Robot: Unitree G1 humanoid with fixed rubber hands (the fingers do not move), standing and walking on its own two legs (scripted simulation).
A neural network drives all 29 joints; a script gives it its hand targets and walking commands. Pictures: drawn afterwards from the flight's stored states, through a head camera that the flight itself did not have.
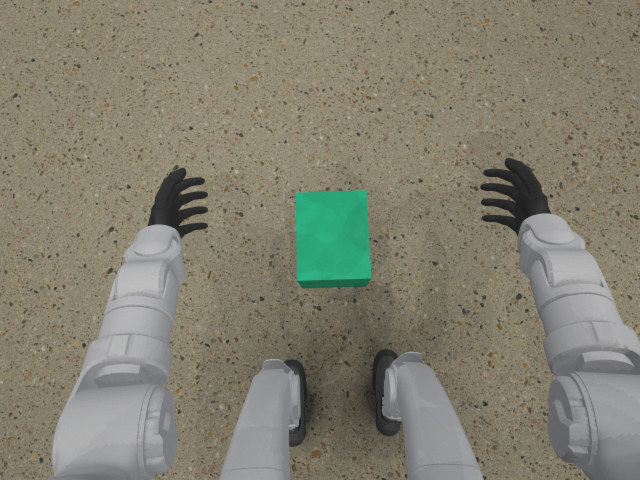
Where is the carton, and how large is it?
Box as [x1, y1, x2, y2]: [296, 190, 370, 287]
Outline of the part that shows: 365,190 296,193 297,281 302,287 362,286 366,285 370,279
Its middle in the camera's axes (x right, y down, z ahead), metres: +0.03 +0.01 +1.02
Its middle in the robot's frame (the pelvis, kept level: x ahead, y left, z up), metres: +0.51 +0.01 -0.61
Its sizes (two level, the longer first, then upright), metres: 0.221 0.176 0.161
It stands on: the floor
